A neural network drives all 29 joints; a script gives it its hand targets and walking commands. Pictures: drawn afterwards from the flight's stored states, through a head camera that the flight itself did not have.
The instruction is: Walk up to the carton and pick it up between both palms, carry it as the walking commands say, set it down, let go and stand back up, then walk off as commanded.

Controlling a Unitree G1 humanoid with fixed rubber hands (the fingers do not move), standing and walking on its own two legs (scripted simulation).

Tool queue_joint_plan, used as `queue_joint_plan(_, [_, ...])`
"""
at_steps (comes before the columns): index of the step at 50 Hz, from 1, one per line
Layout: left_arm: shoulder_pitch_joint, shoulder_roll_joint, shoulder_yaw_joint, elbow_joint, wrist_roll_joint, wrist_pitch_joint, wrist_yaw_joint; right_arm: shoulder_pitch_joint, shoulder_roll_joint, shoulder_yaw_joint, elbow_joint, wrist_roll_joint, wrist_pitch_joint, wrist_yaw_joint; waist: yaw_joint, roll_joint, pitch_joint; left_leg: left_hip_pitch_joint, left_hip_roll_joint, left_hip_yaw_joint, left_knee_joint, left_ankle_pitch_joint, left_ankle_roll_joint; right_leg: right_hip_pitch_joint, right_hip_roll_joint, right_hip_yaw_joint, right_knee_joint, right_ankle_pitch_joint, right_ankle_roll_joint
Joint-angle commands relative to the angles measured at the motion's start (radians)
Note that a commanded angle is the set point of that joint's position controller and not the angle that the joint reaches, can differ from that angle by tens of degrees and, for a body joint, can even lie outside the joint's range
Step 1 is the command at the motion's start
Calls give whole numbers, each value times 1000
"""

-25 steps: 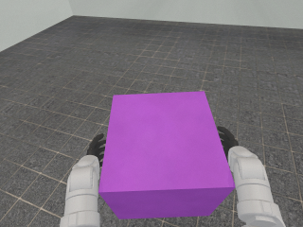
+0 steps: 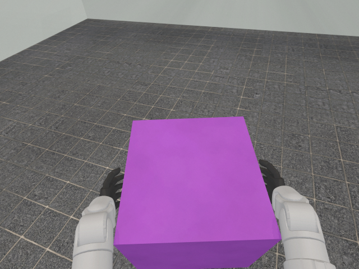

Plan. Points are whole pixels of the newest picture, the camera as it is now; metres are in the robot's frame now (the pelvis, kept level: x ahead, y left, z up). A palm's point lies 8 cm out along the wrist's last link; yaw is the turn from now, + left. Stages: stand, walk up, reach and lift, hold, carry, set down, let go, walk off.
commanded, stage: reach and lift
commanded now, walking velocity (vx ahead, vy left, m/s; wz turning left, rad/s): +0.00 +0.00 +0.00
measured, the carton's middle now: (190, 194) +0.31 +0.00 -0.03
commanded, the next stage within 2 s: hold in 0.34 s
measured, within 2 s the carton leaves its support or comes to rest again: neither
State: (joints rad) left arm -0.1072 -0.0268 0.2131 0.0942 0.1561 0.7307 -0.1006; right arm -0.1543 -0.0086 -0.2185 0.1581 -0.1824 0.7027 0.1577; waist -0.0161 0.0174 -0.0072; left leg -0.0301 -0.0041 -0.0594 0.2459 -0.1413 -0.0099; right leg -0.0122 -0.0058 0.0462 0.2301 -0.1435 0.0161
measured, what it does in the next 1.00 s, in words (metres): stands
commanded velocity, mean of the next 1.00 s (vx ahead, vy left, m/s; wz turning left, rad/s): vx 0.00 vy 0.00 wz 0.00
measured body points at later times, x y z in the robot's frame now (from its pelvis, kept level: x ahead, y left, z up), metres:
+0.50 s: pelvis -0.01 +0.00 +0.00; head -0.04 +0.00 +0.45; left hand +0.27 +0.19 +0.03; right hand +0.27 -0.20 +0.02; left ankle +0.00 +0.13 -0.75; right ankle -0.01 -0.13 -0.75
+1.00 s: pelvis -0.01 +0.00 +0.00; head -0.04 +0.00 +0.45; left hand +0.27 +0.19 +0.03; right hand +0.27 -0.20 +0.03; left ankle +0.00 +0.13 -0.75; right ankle -0.01 -0.13 -0.75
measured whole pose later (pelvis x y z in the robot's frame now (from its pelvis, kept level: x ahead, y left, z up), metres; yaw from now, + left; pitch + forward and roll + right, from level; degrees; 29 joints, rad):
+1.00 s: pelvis -0.01 +0.00 +0.00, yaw +0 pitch -5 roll +0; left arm -0.13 -0.01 0.20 0.12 0.15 0.73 -0.11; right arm -0.14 0.00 -0.21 0.15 -0.17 0.71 0.13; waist -0.01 0.01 0.01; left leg -0.04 -0.01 -0.06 0.28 -0.15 -0.01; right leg -0.02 -0.01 0.05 0.26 -0.15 0.02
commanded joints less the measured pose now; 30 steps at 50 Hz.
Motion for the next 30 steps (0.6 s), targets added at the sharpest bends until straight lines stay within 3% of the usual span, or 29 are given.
queue_joint_plan(1, [-578, -778, -602, -165, -208, -57, -177, -492, 784, 554, -178, 191, -45, 150, -1, -19, -237, 69, -88, -10, 3, 204, -3, 53, 107, -5, 9, 220, -15])
queue_joint_plan(3, [-559, -752, -576, -142, -193, -57, -178, -496, 785, 570, -171, 201, -43, 148, 8, -30, -218, 67, -96, 5, 9, 155, 3, 34, 95, 4, 7, 187, -11])
queue_joint_plan(4, [-574, -757, -590, -173, -201, -58, -180, -485, 799, 556, -156, 204, -39, 148, 11, 0, -237, 56, -93, 4, 6, 182, -2, 59, 100, 1, 15, 220, -13])
queue_joint_plan(5, [-564, -755, -585, -150, -196, -58, -180, -497, 796, 559, -162, 201, -42, 146, 0, -45, -234, 74, -94, 3, 9, 166, 5, 28, 99, 1, 10, 191, -8])
queue_joint_plan(6, [-578, -749, -572, -143, -195, -58, -186, -481, 797, 540, -130, 196, -37, 149, 12, -11, -233, 63, -92, 8, 1, 125, 2, 46, 97, 1, 4, 165, -13])
queue_joint_plan(7, [-602, -770, -602, -171, -219, -65, -189, -476, 802, 554, -146, 203, -42, 148, -7, -13, -266, 68, -87, -2, 3, 155, 7, 51, 103, -6, 13, 185, -13])
queue_joint_plan(8, [-583, -773, -596, -156, -212, -60, -188, -512, 818, 572, -168, 217, -39, 147, 11, 6, -256, 49, -93, 10, 4, 145, 6, 74, 99, 5, 13, 190, -14])
queue_joint_plan(9, [-594, -756, -579, -134, -212, -63, -191, -514, 804, 570, -157, 209, -37, 149, 14, -51, -239, 51, -88, 2, 2, 136, 13, 39, 102, 1, 12, 173, -8])
queue_joint_plan(10, [-578, -784, -606, -149, -224, -63, -195, -513, 817, 585, -190, 219, -43, 148, 3, -34, -263, 66, -92, 2, 5, 177, 12, 55, 102, 0, 12, 216, -9])
queue_joint_plan(14, [-598, -767, -585, -141, -210, -59, -191, -465, 822, 545, -107, 192, -31, 143, -3, -25, -205, 68, -93, 3, 5, 129, 7, 17, 97, 0, -2, 148, -14])
queue_joint_plan(15, [-607, -769, -584, -139, -211, -57, -194, -508, 816, 557, -145, 207, -33, 142, 4, 7, -217, 39, -98, 11, 9, 111, 10, 42, 93, 5, 5, 145, -17])
queue_joint_plan(17, [-607, -753, -587, -145, -209, -65, -197, -511, 824, 561, -131, 212, -37, 149, 13, -18, -231, 59, -95, 8, 11, 147, 7, 35, 95, 7, 10, 183, -9])
queue_joint_plan(19, [-561, -773, -589, -136, -207, -59, -196, -470, 810, 550, -143, 202, -35, 144, -7, -7, -218, 71, -88, 2, 4, 166, 6, 35, 102, -5, 9, 181, -15])
queue_joint_plan(20, [-571, -767, -577, -130, -213, -65, -196, -489, 803, 565, -159, 204, -40, 141, 3, -40, -223, 62, -88, -1, 5, 164, 12, 46, 100, -7, 7, 182, -8])
queue_joint_plan(22, [-611, -774, -586, -138, -207, -63, -195, -473, 809, 552, -122, 198, -35, 147, -9, -3, -202, 55, -93, 9, -3, 108, 4, 26, 100, -7, 2, 130, -18])
queue_joint_plan(25, [-576, -777, -569, -108, -198, -61, -199, -510, 804, 559, -165, 200, -42, 143, -3, -22, -208, 49, -97, 14, 7, 115, 7, 34, 100, -6, 6, 138, -14])
queue_joint_plan(26, [-601, -769, -598, -164, -215, -72, -203, -534, 820, 582, -195, 218, -46, 148, 10, -10, -271, 57, -99, 17, 18, 139, 8, 63, 98, -3, 15, 170, -11])
queue_joint_plan(28, [-577, -774, -593, -158, -213, -67, -196, -483, 827, 566, -142, 208, -34, 143, -7, -27, -245, 70, -90, 6, 14, 195, 5, 38, 101, -5, 18, 198, -6])
queue_joint_plan(29, [-593, -771, -583, -153, -207, -67, -200, -483, 808, 558, -144, 202, -39, 148, 5, 14, -241, 47, -93, 10, 10, 172, 1, 51, 104, -3, 12, 180, -15])
queue_joint_plan(30, [-560, -779, -582, -122, -208, -62, -195, -487, 799, 562, -152, 204, -39, 147, -6, -22, -214, 65, -86, 1, 8, 135, 4, 29, 103, -8, 9, 138, -15])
